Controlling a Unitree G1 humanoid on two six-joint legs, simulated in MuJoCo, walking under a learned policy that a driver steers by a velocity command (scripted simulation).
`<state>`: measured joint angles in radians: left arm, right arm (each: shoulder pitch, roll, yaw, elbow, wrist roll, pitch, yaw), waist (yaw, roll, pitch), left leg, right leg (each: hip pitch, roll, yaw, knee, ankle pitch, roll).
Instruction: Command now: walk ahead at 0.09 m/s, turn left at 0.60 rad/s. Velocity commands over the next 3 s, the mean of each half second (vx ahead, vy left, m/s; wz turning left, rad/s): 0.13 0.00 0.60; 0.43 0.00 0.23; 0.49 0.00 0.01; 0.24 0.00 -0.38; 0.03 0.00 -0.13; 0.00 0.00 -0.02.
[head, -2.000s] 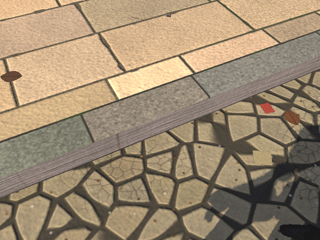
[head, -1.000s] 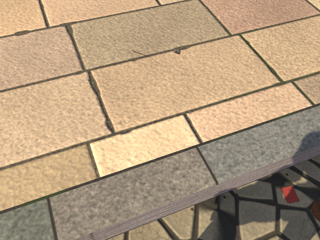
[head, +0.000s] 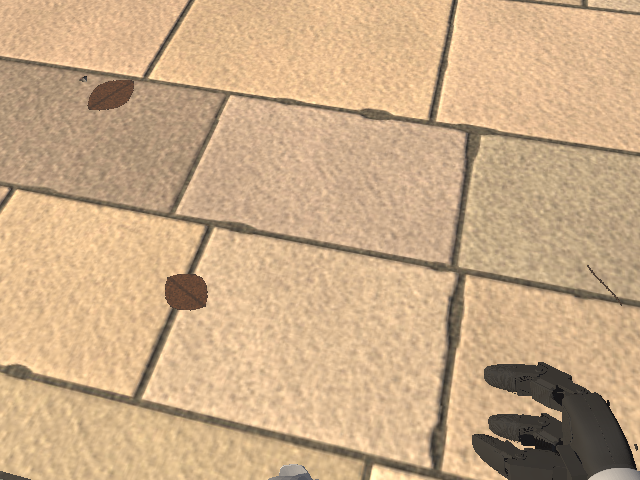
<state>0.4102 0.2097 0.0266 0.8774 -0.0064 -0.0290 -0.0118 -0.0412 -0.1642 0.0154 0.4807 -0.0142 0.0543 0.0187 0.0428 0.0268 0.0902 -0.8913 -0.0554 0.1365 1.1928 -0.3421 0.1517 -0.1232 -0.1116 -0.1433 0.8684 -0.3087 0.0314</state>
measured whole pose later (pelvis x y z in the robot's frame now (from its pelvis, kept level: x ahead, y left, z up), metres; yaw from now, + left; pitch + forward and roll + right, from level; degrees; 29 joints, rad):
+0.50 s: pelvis +0.16 +0.00 +0.13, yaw +19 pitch +4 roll -4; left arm 0.16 0.28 0.06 0.64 0.00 -0.05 0.05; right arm 0.30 -0.26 -0.03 0.61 0.01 -0.01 -0.04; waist -0.04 -0.04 -0.06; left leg -0.24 -0.16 -0.28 0.38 -0.16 0.12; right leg -0.77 -0.01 0.11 1.06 -0.07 0.06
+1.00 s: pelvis +0.42 -0.01 +0.13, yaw +23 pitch +2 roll +0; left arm 0.38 0.23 0.03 0.75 0.00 -0.10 -0.01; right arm 0.24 -0.29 -0.04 0.70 0.01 -0.07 0.01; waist 0.02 0.04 0.00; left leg -0.63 0.05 -0.04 1.10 -0.24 0.00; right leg -0.11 0.08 0.01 0.30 -0.23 -0.07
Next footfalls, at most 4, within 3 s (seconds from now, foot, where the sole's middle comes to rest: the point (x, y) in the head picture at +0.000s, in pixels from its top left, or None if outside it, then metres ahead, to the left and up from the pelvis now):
0.76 right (407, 435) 0.45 -0.08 -0.66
1.26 left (249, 307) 0.71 0.23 -0.66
1.76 right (326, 184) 1.04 0.09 -0.66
2.20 left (228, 206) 0.97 0.31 -0.66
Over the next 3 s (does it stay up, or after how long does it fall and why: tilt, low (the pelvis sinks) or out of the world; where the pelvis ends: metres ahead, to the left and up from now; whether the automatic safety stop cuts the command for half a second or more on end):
stays up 0.97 0.20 0.11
